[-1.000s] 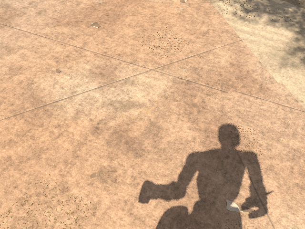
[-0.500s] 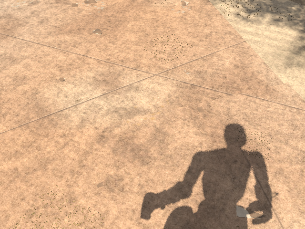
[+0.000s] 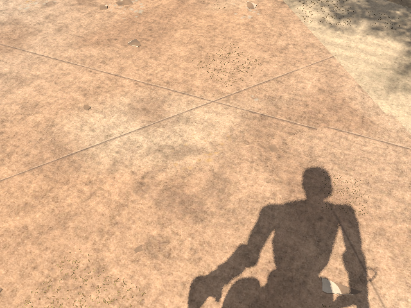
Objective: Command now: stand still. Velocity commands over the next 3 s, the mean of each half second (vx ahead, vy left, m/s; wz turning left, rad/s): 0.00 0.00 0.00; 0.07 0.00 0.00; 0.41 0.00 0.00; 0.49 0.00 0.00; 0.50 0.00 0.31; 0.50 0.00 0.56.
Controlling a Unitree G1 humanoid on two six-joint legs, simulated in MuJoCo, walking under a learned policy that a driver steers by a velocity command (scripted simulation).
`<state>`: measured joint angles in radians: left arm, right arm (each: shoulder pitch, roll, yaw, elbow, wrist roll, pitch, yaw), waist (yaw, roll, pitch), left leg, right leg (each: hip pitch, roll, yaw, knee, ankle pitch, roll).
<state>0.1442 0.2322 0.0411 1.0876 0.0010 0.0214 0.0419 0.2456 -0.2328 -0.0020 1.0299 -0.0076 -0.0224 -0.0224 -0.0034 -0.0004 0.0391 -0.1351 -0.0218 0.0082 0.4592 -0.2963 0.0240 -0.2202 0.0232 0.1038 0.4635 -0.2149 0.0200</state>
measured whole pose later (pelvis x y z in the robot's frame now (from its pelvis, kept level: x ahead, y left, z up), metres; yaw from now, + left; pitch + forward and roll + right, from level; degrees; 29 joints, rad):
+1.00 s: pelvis +0.03 +0.00 +0.00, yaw +0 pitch +0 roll +0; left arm 0.24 0.22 0.03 1.11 -0.02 -0.04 0.02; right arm 0.41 -0.23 -0.04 1.05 0.02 -0.04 -0.03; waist -0.03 0.02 -0.02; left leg -0.09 -0.02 0.01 0.39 -0.32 0.05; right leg -0.37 -0.02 -0.01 0.83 -0.43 -0.03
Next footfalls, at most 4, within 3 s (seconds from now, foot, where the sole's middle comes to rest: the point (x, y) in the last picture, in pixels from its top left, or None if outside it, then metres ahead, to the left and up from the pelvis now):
1.12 right None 0.14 -0.14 -0.78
1.62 left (192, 306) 0.52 0.07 -0.78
2.16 right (259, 222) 0.83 -0.17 -0.78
2.72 left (182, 173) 1.07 0.12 -0.78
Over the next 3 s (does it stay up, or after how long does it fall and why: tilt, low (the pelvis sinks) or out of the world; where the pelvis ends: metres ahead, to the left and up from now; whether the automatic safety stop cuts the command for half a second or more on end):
stays up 1.08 0.06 0.01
